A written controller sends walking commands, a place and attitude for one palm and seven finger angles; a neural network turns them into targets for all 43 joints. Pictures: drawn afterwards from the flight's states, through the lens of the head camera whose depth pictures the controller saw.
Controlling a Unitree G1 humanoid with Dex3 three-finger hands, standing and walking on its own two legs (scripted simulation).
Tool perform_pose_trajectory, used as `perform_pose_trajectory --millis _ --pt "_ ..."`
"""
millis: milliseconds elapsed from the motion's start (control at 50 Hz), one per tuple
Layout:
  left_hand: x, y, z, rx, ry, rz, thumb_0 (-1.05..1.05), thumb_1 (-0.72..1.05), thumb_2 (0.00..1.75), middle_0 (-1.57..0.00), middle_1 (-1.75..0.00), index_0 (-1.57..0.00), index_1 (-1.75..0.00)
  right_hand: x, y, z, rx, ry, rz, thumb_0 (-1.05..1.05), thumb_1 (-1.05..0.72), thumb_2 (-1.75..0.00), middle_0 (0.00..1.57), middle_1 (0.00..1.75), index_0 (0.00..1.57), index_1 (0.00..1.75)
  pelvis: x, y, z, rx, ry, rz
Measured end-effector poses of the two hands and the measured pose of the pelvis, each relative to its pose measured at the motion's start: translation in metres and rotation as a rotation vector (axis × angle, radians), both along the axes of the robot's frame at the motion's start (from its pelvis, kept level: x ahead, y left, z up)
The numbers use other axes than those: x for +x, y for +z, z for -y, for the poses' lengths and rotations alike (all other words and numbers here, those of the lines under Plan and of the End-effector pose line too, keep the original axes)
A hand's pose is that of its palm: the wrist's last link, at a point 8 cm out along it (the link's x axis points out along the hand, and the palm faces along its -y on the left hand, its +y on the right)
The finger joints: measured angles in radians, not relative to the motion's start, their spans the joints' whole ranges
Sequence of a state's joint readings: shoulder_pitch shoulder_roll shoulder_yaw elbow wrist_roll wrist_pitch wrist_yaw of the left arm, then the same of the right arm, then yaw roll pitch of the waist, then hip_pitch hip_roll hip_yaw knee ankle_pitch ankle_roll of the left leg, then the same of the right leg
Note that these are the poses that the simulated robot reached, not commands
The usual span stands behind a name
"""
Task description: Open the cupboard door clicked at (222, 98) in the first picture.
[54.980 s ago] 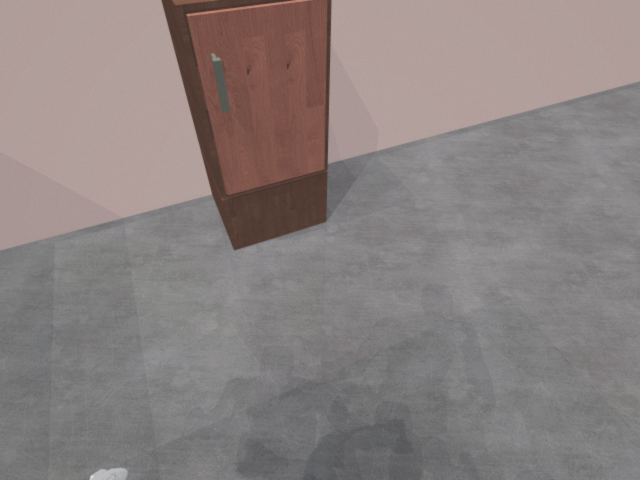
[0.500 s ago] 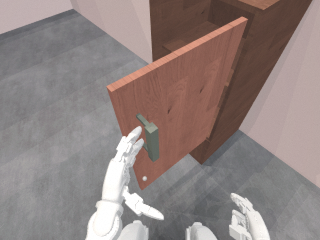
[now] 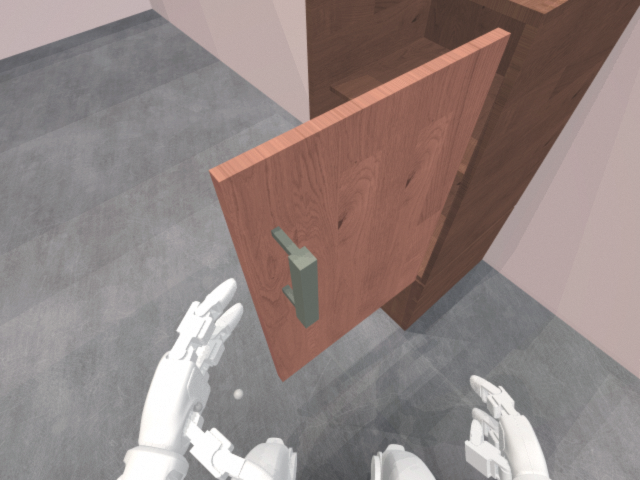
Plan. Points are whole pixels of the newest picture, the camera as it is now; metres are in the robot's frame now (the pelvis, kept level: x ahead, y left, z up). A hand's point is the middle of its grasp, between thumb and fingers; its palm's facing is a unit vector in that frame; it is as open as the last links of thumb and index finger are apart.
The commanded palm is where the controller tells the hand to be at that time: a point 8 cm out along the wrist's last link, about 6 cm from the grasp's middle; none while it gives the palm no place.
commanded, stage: slide the hand sideways off the handle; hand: left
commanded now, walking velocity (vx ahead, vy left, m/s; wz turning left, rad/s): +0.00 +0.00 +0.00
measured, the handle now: (295, 279) +0.34 +0.05 +0.07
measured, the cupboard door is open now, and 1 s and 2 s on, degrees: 87 87 87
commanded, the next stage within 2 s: draw the hand back to the body in 0.06 s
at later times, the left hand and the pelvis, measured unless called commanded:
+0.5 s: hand (185, 395) +0.19 +0.13 +0.12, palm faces -0.07 -0.99 -0.08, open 16.3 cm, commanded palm +0.16 +0.20 +0.12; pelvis +0.00 +0.00 +0.02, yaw +0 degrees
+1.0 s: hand (40, 359) +0.20 +0.22 +0.18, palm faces +0.27 -0.89 -0.38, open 13.5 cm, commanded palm +0.16 +0.27 +0.21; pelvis +0.02 +0.02 +0.08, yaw +0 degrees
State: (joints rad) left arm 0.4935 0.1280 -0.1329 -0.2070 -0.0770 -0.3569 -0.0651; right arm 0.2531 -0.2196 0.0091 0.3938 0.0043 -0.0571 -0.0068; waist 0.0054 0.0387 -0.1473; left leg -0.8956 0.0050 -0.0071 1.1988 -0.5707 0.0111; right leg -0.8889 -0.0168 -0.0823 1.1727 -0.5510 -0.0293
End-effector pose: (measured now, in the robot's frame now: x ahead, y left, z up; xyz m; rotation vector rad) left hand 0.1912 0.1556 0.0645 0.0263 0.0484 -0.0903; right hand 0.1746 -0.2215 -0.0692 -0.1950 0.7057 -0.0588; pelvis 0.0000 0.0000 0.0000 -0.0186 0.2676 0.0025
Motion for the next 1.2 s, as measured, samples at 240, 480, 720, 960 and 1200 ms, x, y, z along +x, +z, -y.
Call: perform_pose_trajectory --millis 240,480,720,960,1200 --pt "-0.013 0.005 -0.001 -0.001 -0.024 0.020 -0.02 -0.50 0.30 -0.15 -0.30 -0.15 -0.30 -0.005 -0.001 0.004 -0.006 -0.015 0.028 0.01 -0.90 -0.90 0.20 0.30 0.21 0.30 -0.006 -0.005 0.000 -0.002 0.001 0.006" --pt "-0.016 0.053 -0.031 0.052 0.020 0.035 -0.02 -0.50 0.30 -0.15 -0.30 -0.15 -0.30 -0.013 0.027 -0.003 0.023 -0.043 0.055 0.01 -0.90 -0.90 0.20 0.30 0.21 0.30 -0.002 0.022 0.000 -0.005 0.001 0.080" --pt "-0.023 0.089 -0.066 0.149 0.073 0.040 -0.02 -0.44 0.33 -0.15 -0.30 -0.15 -0.30 -0.001 0.057 0.002 -0.019 -0.059 0.117 0.01 -0.90 -0.90 0.20 0.30 0.21 0.30 0.007 0.042 -0.006 -0.010 -0.001 0.145" --pt "-0.030 0.130 -0.105 0.361 0.347 -0.002 -0.01 -0.09 0.48 -0.17 -0.30 -0.17 -0.30 0.010 0.076 -0.024 -0.013 -0.022 0.097 0.01 -0.90 -0.90 0.20 0.30 0.21 0.30 0.016 0.073 -0.015 -0.002 0.000 0.243" --pt "-0.023 0.178 -0.136 0.425 0.444 0.120 0.00 0.32 0.65 -0.19 -0.30 -0.18 -0.30 0.022 0.088 -0.032 0.000 0.016 0.094 0.01 -0.90 -0.90 0.20 0.30 0.21 0.30 0.023 0.091 -0.019 0.003 -0.009 0.315"
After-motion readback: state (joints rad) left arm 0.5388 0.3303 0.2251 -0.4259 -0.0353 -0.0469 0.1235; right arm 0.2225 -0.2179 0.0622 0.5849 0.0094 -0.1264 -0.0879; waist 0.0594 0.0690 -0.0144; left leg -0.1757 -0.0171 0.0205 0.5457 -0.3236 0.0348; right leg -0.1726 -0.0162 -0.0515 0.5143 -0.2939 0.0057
